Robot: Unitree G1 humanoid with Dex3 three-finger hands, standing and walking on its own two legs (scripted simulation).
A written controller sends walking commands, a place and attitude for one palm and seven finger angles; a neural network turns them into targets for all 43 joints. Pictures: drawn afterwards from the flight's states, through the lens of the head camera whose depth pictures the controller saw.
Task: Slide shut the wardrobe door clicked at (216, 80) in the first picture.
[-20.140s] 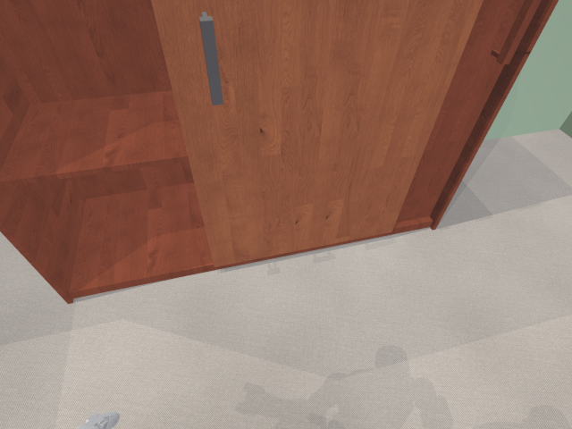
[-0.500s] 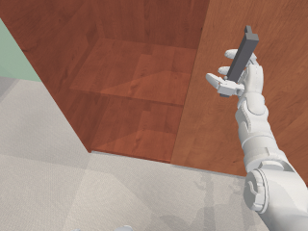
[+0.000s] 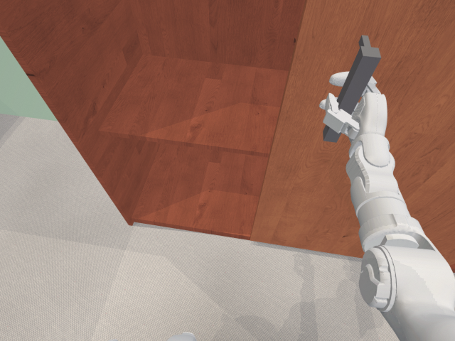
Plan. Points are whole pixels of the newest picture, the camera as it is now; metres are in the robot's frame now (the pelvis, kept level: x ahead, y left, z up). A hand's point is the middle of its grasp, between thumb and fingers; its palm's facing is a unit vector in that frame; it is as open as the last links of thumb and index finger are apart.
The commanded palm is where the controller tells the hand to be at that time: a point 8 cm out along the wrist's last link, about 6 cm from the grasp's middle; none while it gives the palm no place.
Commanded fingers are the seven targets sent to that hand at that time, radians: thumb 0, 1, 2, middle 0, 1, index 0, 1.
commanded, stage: grip the handle and tug to test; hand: right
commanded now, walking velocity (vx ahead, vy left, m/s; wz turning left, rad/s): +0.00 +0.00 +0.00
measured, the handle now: (345, 93) +0.53 -0.13 +0.15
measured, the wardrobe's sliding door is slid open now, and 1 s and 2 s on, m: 0.55 0.55 0.50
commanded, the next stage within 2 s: tug the door sideways, standing still in 0.48 s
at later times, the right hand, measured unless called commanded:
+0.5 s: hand (331, 112) +0.49 -0.10 +0.14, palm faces +0.03 +1.00 +0.00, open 5.7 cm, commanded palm +0.44 -0.13 +0.14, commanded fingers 0.00 -0.90 -0.90 0.45 1.40 0.45 1.40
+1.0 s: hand (330, 112) +0.49 -0.10 +0.14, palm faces +0.08 +1.00 -0.02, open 5.6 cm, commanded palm +0.47 -0.09 +0.13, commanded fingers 0.00 -0.90 -0.90 0.45 1.40 0.45 1.40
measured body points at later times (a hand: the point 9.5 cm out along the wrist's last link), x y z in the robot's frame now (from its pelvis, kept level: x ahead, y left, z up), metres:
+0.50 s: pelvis +0.02 +0.00 +0.00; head +0.07 +0.01 +0.45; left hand +0.06 +0.25 -0.12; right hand +0.48 -0.16 +0.14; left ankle +0.01 +0.13 -0.72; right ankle -0.01 -0.12 -0.72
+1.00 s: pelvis +0.01 +0.00 +0.00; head +0.08 +0.00 +0.44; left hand +0.09 +0.23 -0.13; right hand +0.48 -0.15 +0.14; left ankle +0.01 +0.13 -0.72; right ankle -0.01 -0.12 -0.72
